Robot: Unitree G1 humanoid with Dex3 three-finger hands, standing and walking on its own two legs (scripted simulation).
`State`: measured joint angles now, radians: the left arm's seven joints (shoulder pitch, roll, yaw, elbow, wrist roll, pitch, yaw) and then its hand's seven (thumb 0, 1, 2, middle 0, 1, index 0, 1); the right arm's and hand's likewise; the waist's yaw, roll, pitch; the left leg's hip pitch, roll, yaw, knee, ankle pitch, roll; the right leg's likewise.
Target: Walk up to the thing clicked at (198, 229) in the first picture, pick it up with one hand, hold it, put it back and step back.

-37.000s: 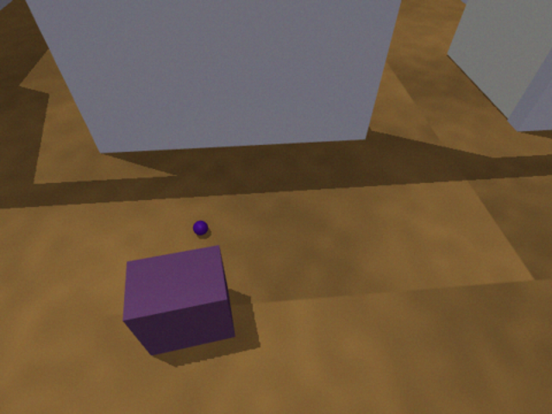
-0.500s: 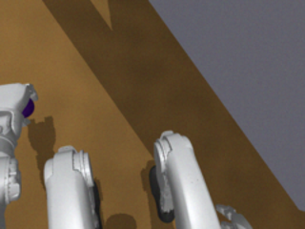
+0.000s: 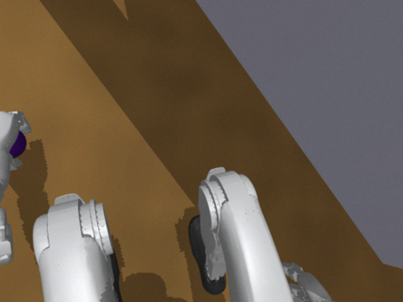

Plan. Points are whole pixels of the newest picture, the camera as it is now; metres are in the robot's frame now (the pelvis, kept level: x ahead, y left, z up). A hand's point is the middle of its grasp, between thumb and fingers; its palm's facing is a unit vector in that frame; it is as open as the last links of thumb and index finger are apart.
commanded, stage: rest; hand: left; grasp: from above
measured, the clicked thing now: (5, 142) +0.44 +0.31 -0.22
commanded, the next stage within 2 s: open in 1.26 s
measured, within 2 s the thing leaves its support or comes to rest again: rests again in 0.84 s
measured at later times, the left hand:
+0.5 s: hand (17, 148) +0.43 +0.30 -0.25, palm faces -0.46 -0.15 -0.87, open 8.4 cm
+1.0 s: hand (24, 147) +0.43 +0.29 -0.27, palm faces -0.46 -0.13 -0.88, open 8.4 cm
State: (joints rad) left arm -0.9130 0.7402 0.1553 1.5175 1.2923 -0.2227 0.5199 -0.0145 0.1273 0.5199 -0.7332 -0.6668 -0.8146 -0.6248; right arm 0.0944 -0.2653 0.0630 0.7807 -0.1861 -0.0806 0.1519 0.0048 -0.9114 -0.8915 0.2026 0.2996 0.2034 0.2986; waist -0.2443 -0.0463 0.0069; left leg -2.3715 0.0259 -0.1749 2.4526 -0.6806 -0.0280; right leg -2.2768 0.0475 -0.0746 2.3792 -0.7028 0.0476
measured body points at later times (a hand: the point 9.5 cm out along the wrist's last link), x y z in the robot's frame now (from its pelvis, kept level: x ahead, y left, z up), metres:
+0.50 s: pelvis +0.00 +0.00 -0.01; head +0.27 +0.09 +0.34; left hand +0.45 +0.30 -0.20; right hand +0.06 -0.27 -0.11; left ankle +0.07 +0.14 -0.28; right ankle +0.09 -0.12 -0.28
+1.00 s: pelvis +0.00 +0.01 -0.02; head +0.27 +0.10 +0.32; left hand +0.45 +0.29 -0.22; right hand +0.05 -0.26 -0.10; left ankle +0.07 +0.14 -0.28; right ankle +0.09 -0.12 -0.28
